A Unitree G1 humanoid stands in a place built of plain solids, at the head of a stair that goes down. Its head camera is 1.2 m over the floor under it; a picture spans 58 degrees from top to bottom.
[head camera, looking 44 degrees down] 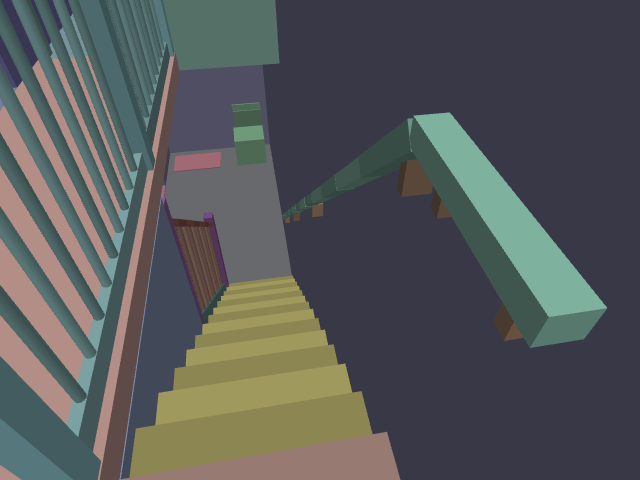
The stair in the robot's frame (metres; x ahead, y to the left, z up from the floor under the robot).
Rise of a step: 0.20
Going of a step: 0.23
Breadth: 0.75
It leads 10 degrees to the left of straight ahead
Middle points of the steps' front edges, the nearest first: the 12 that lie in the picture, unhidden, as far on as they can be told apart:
0.42 0.18 0.00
0.64 0.23 -0.20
0.87 0.26 -0.41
1.09 0.30 -0.61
1.31 0.34 -0.81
1.53 0.38 -1.01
1.76 0.42 -1.22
1.98 0.46 -1.42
2.20 0.49 -1.62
2.42 0.53 -1.83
2.64 0.57 -2.03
2.87 0.61 -2.23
